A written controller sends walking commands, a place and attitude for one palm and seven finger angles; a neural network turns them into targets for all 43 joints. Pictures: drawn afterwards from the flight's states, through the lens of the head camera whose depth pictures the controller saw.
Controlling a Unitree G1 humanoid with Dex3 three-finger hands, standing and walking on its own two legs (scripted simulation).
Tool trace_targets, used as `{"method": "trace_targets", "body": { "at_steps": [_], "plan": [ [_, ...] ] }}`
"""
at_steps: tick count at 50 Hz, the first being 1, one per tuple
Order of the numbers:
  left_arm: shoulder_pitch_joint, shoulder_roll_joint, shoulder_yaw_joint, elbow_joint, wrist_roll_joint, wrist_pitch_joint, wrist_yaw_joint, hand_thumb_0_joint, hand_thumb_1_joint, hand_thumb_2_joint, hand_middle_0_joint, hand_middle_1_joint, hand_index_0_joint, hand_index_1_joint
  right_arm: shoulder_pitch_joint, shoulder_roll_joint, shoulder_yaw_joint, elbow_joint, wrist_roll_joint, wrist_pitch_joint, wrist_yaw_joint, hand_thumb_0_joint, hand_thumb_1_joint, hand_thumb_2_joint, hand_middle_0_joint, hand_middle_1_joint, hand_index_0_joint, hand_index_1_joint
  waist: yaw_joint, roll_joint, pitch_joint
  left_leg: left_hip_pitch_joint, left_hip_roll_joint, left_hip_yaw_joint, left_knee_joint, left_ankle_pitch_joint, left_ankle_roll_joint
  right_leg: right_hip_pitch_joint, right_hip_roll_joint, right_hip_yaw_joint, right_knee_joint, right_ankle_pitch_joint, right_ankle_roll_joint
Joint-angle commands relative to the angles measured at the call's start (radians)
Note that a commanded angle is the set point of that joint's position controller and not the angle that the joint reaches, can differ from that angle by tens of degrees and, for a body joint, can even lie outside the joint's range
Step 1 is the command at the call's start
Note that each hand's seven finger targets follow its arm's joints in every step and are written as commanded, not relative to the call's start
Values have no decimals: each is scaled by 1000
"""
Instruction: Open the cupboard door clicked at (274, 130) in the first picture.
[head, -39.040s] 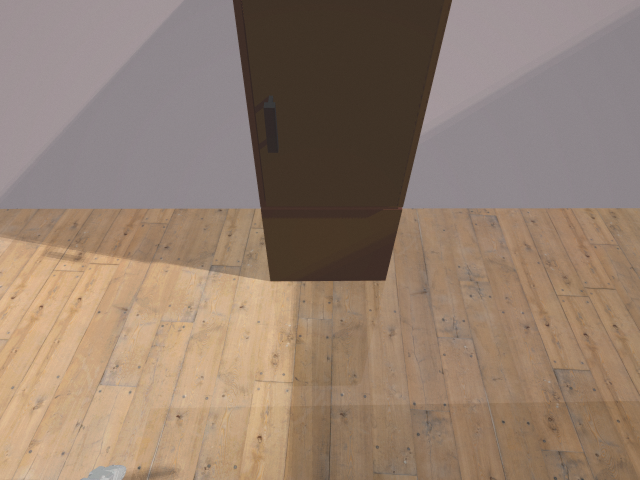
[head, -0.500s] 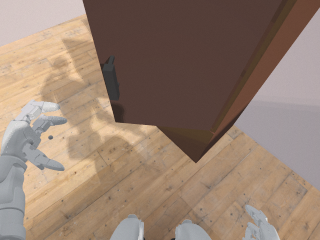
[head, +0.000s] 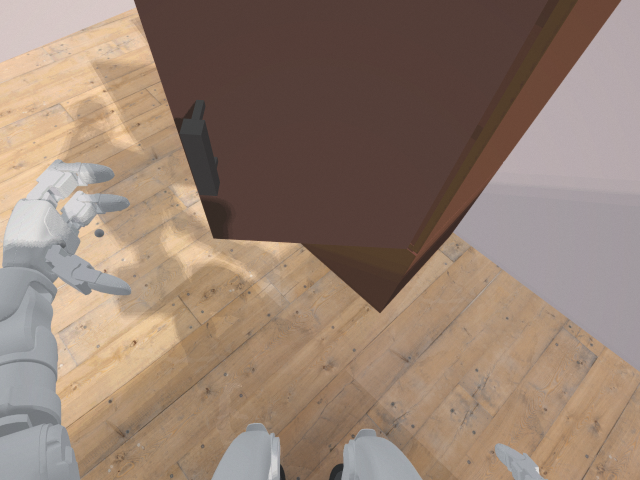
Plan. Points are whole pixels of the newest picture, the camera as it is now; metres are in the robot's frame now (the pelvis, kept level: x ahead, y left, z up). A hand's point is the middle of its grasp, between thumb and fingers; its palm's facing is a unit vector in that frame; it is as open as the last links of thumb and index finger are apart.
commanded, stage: move the hooked fingers beside the handle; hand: left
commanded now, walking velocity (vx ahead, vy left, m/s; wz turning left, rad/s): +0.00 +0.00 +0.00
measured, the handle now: (204, 149) +0.53 +0.17 +0.04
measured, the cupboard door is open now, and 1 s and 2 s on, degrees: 42 42 42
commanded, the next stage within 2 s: slide the fingers in behind the handle in 1.50 s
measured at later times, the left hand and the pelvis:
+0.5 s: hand (133, 194) +0.45 +0.24 +0.04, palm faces -0.02 -1.00 +0.00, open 14.0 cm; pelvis +0.00 +0.01 -0.01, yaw +0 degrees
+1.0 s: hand (147, 179) +0.48 +0.23 +0.04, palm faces +0.00 -1.00 -0.01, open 14.0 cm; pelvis +0.00 +0.01 -0.01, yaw -2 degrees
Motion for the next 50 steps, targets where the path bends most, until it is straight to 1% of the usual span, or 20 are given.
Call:
{"method": "trace_targets", "body": {
  "at_steps": [1,6,8,10,13,14,15,18,21,23,28,31,32,34,37,39,44,47,49,50],
  "plan": [
    [-313,277,47,-180,-18,-76,15,0,-500,300,-300,-1200,-300,-1200,89,-178,-69,-82,4,-21,-13,0,-900,-900,200,300,200,300,10,113,-403,362,19,-113,-139,424,-44,123,-1,76,-110,284,10],
    [-350,241,15,-145,-5,-76,37,0,-500,300,-300,-1200,-300,-1200,95,-175,-68,-79,3,0,-8,0,-900,-900,200,300,200,300,-6,100,-387,363,21,-117,-141,416,-46,92,-1,69,-113,267,13],
    [-411,284,44,-93,6,-82,52,0,-500,300,-300,-1200,-300,-1200,103,-182,-65,-68,1,9,-12,0,-900,-900,200,300,200,300,-12,65,-356,309,20,-118,-133,369,-40,86,2,70,-105,241,10],
    [-495,267,14,-107,20,-101,60,0,-500,300,-300,-1200,-300,-1200,103,-179,-63,-65,-3,14,-10,0,-900,-900,200,300,200,300,-17,132,-389,361,22,-129,-136,369,-49,51,-1,68,-100,220,9],
    [-546,225,-32,-118,28,-122,71,0,-500,300,-300,-1200,-300,-1200,115,-179,-65,-55,-8,21,-7,0,-900,-900,200,300,200,300,-30,164,-426,450,31,-159,-135,434,-62,-10,4,55,-92,213,3],
    [-547,254,-6,-95,35,-124,79,0,-500,300,-300,-1200,-300,-1200,125,-186,-68,-42,-9,29,-7,0,-900,-900,200,300,200,300,-23,155,-434,470,39,-172,-137,455,-72,-21,5,50,-91,212,3],
    [-546,227,-28,-68,37,-118,81,0,-500,300,-300,-1200,-300,-1200,127,-184,-67,-42,-9,34,-5,0,-900,-900,200,300,200,300,-31,144,-433,462,37,-173,-136,446,-70,-24,4,49,-91,209,6],
    [-574,249,-12,-17,47,-111,97,0,-500,300,-300,-1200,-300,-1200,135,-186,-65,-36,-11,50,-4,0,-900,-900,200,300,200,300,-33,127,-416,425,34,-171,-132,427,-65,-22,4,48,-86,206,4],
    [-598,242,-22,-11,61,-114,117,0,-500,300,-300,-1200,-300,-1200,141,-184,-64,-36,-15,66,4,0,-900,-900,200,300,200,300,-29,159,-442,456,36,-178,-134,450,-76,-36,3,45,-84,207,6],
    [-641,249,-21,14,69,-120,130,0,-500,300,-300,-1200,-300,-1200,152,-187,-61,-31,-19,77,3,0,-900,-900,200,300,200,300,-50,123,-426,436,39,-183,-125,456,-70,-49,7,42,-77,213,6],
    [-729,259,-24,41,87,-140,154,0,-500,300,-300,-1200,-300,-1200,162,-189,-58,-26,-24,90,6,0,-900,-900,200,300,200,300,-63,163,-431,436,41,-192,-123,409,-71,-83,7,43,-70,186,4],
    [-733,281,-10,58,93,-140,158,0,-500,300,-300,-1200,-300,-1200,177,-189,-58,-18,-27,101,10,0,-900,-900,200,300,200,300,-67,153,-486,437,39,-179,-104,457,-68,-47,10,51,-71,225,10],
    [-713,299,8,84,98,-134,159,0,-500,300,-300,-1200,-300,-1200,179,-190,-57,-18,-27,107,10,0,-900,-900,200,300,200,300,-60,155,-469,418,38,-170,-102,452,-66,-40,10,53,-73,229,9],
    [-754,294,-9,107,105,-126,158,0,-500,300,-300,-1200,-300,-1200,189,-189,-51,-15,-27,114,11,0,-900,-900,200,300,200,300,-80,134,-460,385,36,-163,-91,447,-55,-35,13,57,-71,243,13],
    [-737,314,8,117,108,-118,163,0,-500,300,-300,-1200,-300,-1200,193,-190,-51,-25,-29,122,13,0,-900,-900,200,300,200,300,-74,134,-456,356,33,-154,-93,417,-49,-17,12,59,-74,238,13],
    [-708,347,30,78,111,-128,159,0,-500,300,-300,-1200,-300,-1200,201,-193,-51,-36,-31,126,15,0,-900,-900,200,300,200,300,-53,172,-515,397,33,-153,-90,494,-55,8,14,62,-64,281,9],
    [-625,335,45,29,91,-125,149,0,-500,300,-300,-1200,-300,-1200,202,-184,-59,-45,-26,137,23,0,-900,-900,200,300,200,300,-42,137,-531,397,33,-135,-91,537,-48,72,20,68,-78,341,14],
    [-629,303,22,40,84,-114,146,0,-500,300,-300,-1200,-300,-1200,188,-175,-56,-47,-18,141,22,0,-900,-900,200,300,200,300,-56,112,-455,330,26,-117,-101,452,-36,87,18,74,-95,323,19],
    [-641,321,32,7,86,-130,146,0,-500,300,-300,-1200,-300,-1200,191,-178,-60,-41,-19,140,18,0,-900,-900,200,300,200,300,-46,149,-476,380,30,-125,-105,477,-43,72,20,72,-94,317,14],
    [-649,276,-1,7,79,-132,145,0,-500,300,-300,-1200,-300,-1200,182,-172,-57,-41,-17,138,19,0,-900,-900,200,300,200,300,-59,153,-463,381,28,-121,-104,453,-41,52,19,73,-100,300,16]
  ]
}}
